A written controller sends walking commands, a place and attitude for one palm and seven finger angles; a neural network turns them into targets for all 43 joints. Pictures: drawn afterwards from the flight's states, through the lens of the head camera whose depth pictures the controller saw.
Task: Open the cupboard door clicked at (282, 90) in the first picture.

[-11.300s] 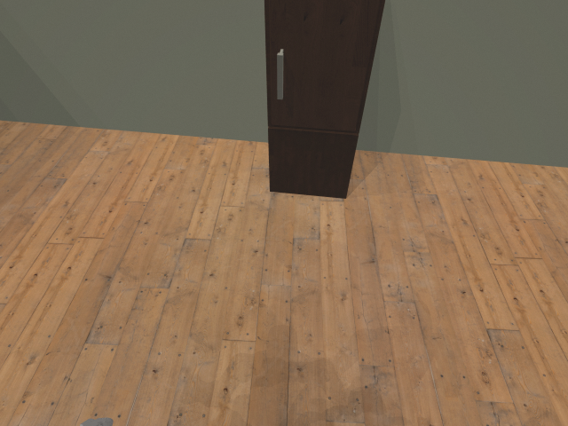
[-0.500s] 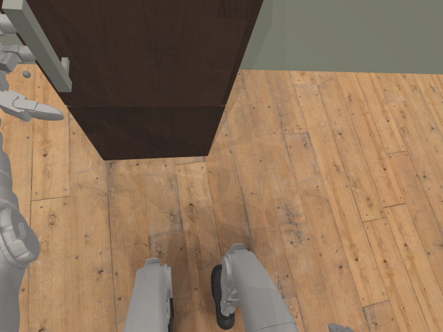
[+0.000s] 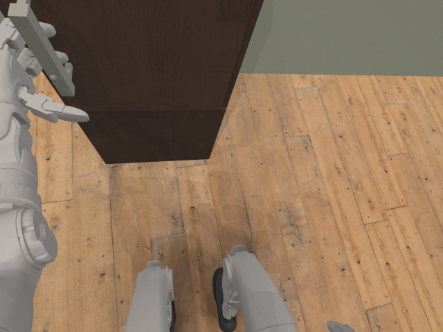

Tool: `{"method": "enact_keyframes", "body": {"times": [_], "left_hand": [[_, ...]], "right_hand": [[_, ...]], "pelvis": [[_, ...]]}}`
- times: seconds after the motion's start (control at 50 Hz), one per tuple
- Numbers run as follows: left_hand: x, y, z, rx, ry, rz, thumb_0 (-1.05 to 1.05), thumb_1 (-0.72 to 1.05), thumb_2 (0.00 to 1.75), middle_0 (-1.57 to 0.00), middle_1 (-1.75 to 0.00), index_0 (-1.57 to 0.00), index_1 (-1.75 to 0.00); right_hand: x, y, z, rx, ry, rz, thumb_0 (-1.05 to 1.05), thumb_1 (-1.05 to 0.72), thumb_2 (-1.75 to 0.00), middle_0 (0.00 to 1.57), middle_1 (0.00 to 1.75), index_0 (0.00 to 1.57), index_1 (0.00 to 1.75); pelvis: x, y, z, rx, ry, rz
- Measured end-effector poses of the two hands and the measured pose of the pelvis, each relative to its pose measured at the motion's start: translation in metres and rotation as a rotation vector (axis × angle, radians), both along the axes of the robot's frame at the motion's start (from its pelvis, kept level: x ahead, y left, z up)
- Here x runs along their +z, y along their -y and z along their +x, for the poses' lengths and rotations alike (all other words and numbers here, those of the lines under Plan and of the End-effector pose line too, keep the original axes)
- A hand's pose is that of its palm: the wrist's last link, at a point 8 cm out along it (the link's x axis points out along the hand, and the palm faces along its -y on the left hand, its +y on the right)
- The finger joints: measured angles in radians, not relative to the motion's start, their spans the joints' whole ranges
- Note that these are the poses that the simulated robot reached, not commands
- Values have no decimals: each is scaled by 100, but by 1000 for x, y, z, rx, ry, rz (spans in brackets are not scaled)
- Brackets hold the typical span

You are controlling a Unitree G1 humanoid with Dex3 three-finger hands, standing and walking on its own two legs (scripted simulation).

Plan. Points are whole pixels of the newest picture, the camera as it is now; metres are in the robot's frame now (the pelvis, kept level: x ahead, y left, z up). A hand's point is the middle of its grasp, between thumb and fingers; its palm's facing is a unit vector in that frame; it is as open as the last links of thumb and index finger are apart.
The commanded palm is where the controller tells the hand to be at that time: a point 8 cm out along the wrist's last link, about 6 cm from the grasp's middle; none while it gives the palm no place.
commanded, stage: slide the fingers in behind the handle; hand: left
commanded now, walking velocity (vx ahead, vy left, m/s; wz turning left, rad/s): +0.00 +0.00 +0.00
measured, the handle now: (49, 47) +0.57 +0.24 +0.04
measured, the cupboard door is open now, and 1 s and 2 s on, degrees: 0 0 7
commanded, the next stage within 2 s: close the thumb around the handle in 0.74 s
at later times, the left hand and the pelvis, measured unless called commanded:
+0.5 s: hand (68, 78) +0.52 +0.21 +0.03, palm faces +0.05 -1.00 -0.03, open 14.0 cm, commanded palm +0.50 +0.24 +0.04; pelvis +0.00 +0.00 +0.00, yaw +0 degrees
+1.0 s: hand (69, 79) +0.52 +0.21 +0.03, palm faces +0.05 -1.00 -0.03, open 13.4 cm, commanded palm +0.50 +0.23 +0.04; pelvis +0.00 +0.00 +0.00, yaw +1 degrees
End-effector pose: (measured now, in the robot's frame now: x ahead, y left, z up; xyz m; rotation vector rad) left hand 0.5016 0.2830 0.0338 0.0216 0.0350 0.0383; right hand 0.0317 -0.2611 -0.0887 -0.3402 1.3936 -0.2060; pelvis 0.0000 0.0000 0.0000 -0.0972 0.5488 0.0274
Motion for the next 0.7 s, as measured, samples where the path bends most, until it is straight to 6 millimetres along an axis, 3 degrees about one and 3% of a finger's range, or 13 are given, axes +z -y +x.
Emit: {"method": "enact_keyframes", "body": {"times": [0.38,0.7], "left_hand": [[0,23,0,-3,9,-7,-2,-50,30,-30,-120,-30,-120],[2,19,-5,9,18,6,-2,-50,30,-30,-120,-30,-120]], "right_hand": [[1,-4,0,-8,-14,20,1,-91,-90,20,30,20,30],[-1,-1,5,-4,-7,26,1,-91,-90,20,30,20,30]], "pelvis": [[5,-1,4,5,5,6],[5,2,4,2,9,12]]}}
